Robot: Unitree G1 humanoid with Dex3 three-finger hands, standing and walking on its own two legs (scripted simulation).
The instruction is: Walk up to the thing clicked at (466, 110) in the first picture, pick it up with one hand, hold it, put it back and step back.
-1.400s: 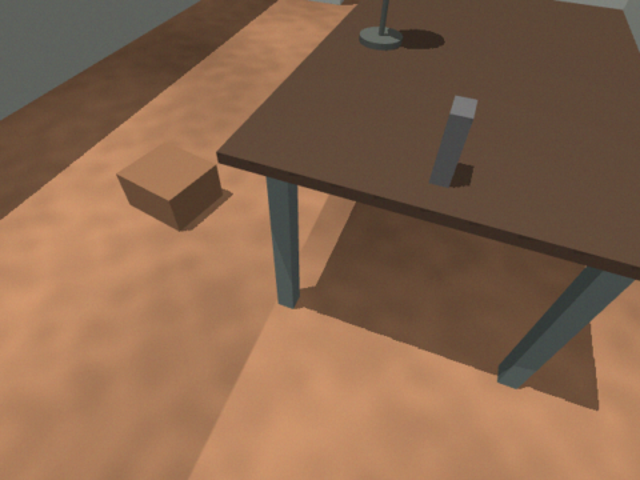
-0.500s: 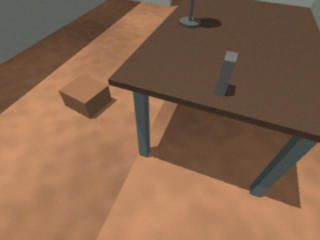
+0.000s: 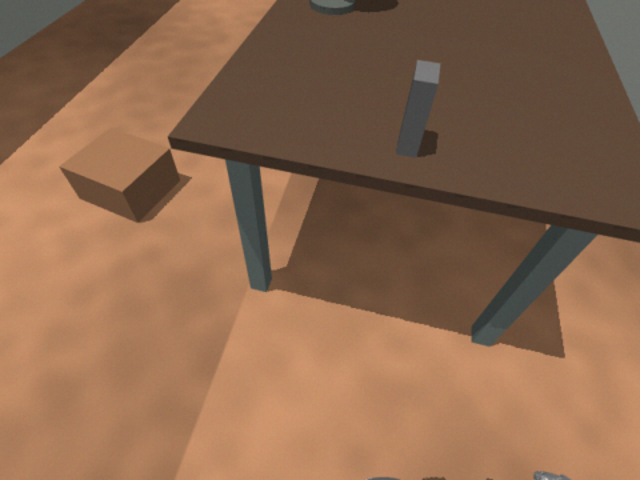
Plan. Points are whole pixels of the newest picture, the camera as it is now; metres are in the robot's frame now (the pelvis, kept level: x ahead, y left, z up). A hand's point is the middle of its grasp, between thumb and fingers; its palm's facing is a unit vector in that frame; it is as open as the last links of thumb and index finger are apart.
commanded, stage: walk up
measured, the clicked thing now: (416, 111) +0.73 -0.19 +0.03
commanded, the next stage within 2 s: none
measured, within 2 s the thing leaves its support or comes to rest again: neither
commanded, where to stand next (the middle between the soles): +0.04 -0.01 m, yaw -15 degrees
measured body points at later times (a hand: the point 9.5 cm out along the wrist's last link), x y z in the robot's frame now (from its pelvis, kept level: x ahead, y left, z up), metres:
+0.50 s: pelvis +0.01 +0.00 -0.02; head +0.06 -0.01 +0.43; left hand +0.15 +0.29 -0.13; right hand +0.05 -0.33 -0.14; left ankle +0.04 +0.13 -0.74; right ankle +0.02 -0.14 -0.74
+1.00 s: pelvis +0.00 -0.01 -0.01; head +0.02 -0.03 +0.44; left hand +0.16 +0.26 -0.12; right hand +0.01 -0.33 -0.14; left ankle +0.04 +0.14 -0.74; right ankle -0.03 -0.13 -0.74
